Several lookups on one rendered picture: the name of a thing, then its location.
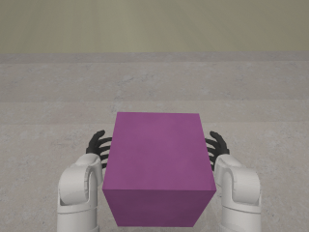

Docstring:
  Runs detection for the robot left forearm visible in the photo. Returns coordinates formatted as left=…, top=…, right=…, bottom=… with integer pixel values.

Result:
left=57, top=153, right=103, bottom=232

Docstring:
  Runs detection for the robot right forearm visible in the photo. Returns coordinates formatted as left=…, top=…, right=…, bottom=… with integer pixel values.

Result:
left=213, top=154, right=262, bottom=232

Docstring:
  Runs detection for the robot left hand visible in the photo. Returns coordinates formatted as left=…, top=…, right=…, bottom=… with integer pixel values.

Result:
left=86, top=130, right=112, bottom=169

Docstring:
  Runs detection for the robot right hand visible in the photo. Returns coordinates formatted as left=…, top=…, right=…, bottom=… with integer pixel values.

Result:
left=205, top=130, right=230, bottom=171

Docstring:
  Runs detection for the carton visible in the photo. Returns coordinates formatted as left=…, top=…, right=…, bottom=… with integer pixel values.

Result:
left=102, top=111, right=217, bottom=227

